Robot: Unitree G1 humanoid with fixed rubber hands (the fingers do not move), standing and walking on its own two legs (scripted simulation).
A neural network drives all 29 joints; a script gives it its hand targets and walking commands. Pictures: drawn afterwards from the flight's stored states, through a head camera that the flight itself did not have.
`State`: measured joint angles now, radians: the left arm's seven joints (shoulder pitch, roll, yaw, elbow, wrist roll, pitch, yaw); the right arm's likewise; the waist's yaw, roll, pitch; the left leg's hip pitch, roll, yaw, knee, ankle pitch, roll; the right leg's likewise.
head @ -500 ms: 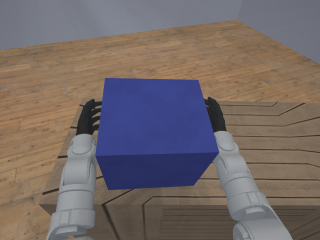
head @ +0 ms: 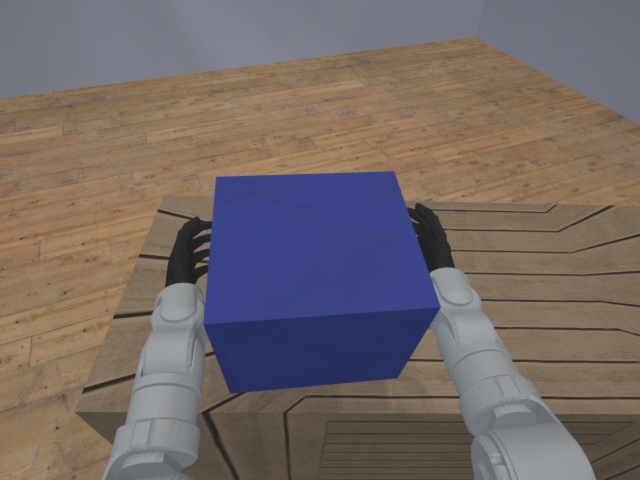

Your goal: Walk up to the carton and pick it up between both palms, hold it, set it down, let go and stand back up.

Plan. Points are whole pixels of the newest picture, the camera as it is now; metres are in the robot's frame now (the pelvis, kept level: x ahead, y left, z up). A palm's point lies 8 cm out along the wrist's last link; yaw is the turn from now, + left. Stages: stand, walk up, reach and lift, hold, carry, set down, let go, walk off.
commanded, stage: set down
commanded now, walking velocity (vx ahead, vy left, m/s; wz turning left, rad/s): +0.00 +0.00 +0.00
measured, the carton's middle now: (311, 283) +0.37 +0.03 +0.06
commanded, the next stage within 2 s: none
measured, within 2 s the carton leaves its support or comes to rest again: rests again in 1.50 s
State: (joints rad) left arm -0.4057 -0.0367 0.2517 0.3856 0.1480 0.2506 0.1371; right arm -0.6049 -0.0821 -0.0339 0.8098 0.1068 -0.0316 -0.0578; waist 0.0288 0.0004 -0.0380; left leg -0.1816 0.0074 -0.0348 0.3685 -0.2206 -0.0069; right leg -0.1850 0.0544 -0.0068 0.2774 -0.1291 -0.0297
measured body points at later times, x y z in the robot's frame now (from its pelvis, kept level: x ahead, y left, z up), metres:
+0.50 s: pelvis +0.01 +0.00 +0.00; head +0.03 +0.01 +0.45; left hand +0.36 +0.20 +0.06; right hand +0.42 -0.13 +0.07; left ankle -0.02 +0.12 -0.75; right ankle +0.01 -0.10 -0.75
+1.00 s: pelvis +0.03 +0.00 +0.00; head +0.07 +0.00 +0.45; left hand +0.37 +0.20 +0.02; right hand +0.45 -0.12 +0.04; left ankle -0.02 +0.12 -0.74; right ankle +0.01 -0.10 -0.75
